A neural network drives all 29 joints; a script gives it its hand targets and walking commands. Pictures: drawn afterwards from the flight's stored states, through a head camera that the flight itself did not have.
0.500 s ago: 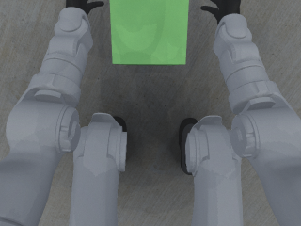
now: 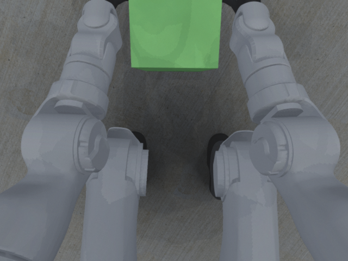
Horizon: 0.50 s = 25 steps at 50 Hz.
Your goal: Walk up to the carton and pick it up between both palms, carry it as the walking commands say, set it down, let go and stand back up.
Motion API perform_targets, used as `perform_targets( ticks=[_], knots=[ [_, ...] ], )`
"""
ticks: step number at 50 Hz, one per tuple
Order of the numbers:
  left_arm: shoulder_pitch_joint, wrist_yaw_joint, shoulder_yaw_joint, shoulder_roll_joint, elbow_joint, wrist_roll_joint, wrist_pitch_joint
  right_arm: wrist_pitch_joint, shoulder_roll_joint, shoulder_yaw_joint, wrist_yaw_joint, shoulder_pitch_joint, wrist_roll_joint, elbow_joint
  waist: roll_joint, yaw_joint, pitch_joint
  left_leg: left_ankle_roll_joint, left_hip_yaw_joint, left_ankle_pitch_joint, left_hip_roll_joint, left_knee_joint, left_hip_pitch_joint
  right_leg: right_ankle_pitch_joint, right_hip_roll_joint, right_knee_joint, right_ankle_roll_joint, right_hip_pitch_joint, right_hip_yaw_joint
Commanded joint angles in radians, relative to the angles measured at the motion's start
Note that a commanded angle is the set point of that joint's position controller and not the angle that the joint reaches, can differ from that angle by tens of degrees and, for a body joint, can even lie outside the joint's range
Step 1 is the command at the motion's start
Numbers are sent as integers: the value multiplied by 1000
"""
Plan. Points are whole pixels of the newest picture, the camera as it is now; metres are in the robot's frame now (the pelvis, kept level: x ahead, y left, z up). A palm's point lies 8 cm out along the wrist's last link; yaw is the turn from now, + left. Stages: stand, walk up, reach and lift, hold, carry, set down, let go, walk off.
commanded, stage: reach and lift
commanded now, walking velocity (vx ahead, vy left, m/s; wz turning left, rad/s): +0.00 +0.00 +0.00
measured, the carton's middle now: (174, 21) +0.52 +0.02 -0.26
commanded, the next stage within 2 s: none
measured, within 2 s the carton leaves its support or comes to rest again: leaves its support in 0.54 s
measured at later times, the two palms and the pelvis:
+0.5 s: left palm (108, 3) +0.53 +0.13 -0.18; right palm (251, 7) +0.53 -0.11 -0.18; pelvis +0.01 +0.00 +0.00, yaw +0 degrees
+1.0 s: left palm out of the picture +0.53 +0.12 -0.13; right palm out of the picture +0.53 -0.11 -0.13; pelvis +0.00 +0.00 +0.01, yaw +0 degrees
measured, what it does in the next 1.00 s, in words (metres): stands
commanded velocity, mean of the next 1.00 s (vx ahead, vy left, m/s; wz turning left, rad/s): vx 0.00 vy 0.00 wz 0.00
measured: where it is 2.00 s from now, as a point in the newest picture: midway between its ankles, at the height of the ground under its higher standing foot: (176, 175)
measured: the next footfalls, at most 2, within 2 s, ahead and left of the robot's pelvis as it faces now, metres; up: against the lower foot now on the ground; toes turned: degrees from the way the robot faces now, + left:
none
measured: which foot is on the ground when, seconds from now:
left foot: down 0.00-1.00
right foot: down 0.00-1.00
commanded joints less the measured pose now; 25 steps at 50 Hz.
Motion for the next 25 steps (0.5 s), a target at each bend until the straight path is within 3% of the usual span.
perform_targets(
  ticks=[1,4,10,15,25],
  knots=[
    [-458,-219,-196,-736,-103,20,21,21,728,146,200,-349,-32,-103,15,-18,-1016,26,119,286,-88,-149,480,283,84,-124,-47,463,-165],
    [-441,-249,-203,-836,-117,25,38,40,826,149,237,-340,-46,-110,15,-19,-1004,31,125,318,-95,-137,473,302,93,-113,-55,438,-172],
    [-393,-271,-203,-911,-131,37,54,55,918,169,271,-325,-39,-133,11,8,-998,44,123,375,-102,-132,459,343,104,-105,-66,412,-172],
    [-388,-274,-205,-916,-144,37,57,60,934,188,272,-328,-28,-145,1,25,-997,49,125,376,-103,-132,438,350,107,-109,-66,413,-164],
    [-436,-271,-250,-927,-190,7,57,57,943,224,251,-346,-6,-148,1,22,-1023,47,130,354,-101,-138,436,348,111,-120,-67,451,-155]
  ],
)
